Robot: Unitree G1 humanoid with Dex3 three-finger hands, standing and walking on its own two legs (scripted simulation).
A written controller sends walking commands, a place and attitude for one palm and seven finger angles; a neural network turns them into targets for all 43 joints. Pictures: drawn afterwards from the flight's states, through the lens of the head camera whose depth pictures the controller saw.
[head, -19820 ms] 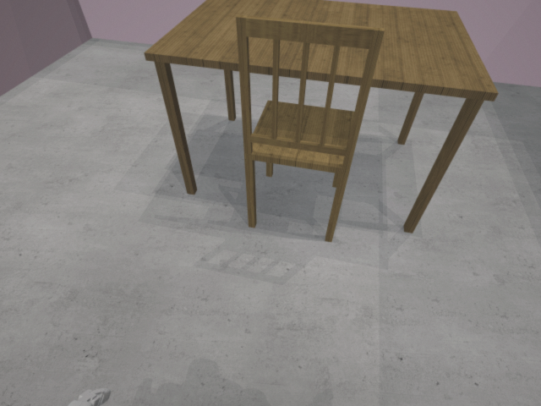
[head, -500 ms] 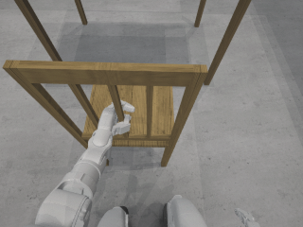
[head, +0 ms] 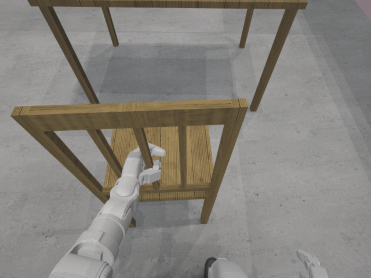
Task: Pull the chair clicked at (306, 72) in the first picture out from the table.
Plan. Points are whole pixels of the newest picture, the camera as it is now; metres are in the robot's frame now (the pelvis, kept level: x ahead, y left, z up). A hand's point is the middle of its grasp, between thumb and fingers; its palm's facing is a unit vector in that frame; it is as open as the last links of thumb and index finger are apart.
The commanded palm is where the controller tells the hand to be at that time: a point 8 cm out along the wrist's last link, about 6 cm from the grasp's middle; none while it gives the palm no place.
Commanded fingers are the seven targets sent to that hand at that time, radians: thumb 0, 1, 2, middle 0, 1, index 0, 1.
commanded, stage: stop walking, hand still on the chair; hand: left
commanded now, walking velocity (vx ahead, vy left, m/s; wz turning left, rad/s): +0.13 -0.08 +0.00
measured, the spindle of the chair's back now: (149, 163) +0.38 +0.10 -0.06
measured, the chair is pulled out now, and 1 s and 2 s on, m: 0.64 0.68 0.68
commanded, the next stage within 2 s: open the thumb and straighten the fingers in 0.66 s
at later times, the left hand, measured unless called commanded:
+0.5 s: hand (152, 186) +0.31 +0.09 -0.05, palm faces -0.10 -0.98 -0.15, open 4.9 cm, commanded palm +0.30 +0.14 -0.04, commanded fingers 0.00 0.90 0.90 -0.50 -1.45 -0.50 -1.45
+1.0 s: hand (150, 182) +0.32 +0.09 -0.05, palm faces -0.10 -0.99 -0.12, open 7.5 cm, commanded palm +0.30 +0.15 -0.03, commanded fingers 0.00 -0.55 0.20 -0.43 -1.23 -0.43 -1.23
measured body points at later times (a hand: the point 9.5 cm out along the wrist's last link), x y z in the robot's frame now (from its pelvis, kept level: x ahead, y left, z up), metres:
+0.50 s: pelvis +0.02 +0.00 +0.00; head +0.05 -0.01 +0.45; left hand +0.32 +0.14 -0.04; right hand +0.14 -0.24 -0.12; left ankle -0.04 +0.13 -0.73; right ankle +0.08 -0.11 -0.73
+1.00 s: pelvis +0.02 +0.00 -0.01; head +0.06 +0.00 +0.44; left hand +0.32 +0.15 -0.04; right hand +0.13 -0.25 -0.12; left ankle -0.04 +0.13 -0.73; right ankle +0.08 -0.11 -0.73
